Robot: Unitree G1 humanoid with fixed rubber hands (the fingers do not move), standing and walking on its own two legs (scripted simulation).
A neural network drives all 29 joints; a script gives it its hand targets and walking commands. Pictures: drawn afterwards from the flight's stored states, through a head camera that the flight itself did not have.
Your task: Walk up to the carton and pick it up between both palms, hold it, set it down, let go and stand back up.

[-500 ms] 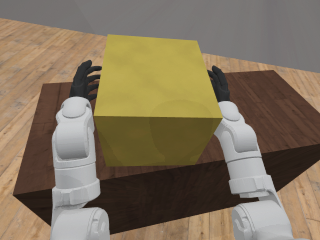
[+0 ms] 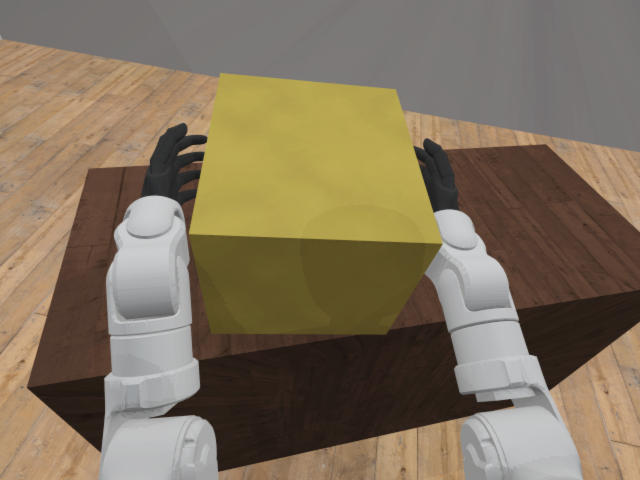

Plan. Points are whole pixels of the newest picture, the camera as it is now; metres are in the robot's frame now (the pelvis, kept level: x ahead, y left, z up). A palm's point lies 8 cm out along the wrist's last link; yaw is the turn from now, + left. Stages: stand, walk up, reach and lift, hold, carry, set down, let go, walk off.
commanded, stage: hold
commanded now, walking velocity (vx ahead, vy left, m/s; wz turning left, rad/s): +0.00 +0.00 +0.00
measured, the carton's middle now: (305, 208) +0.39 -0.01 +0.16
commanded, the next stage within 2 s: none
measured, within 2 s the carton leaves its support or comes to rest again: neither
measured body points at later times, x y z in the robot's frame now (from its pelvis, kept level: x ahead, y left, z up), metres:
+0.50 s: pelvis +0.00 +0.00 +0.00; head +0.00 +0.04 +0.45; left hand +0.39 +0.14 +0.20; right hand +0.38 -0.17 +0.19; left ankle +0.00 +0.12 -0.75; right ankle +0.02 -0.12 -0.75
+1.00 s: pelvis -0.02 +0.00 +0.00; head -0.01 +0.02 +0.45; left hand +0.35 +0.15 +0.16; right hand +0.35 -0.16 +0.14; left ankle +0.00 +0.12 -0.75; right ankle +0.02 -0.12 -0.75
